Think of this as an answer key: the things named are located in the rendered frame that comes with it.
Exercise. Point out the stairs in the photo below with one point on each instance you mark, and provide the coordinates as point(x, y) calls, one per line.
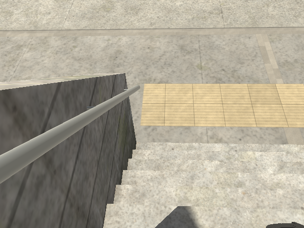
point(209, 185)

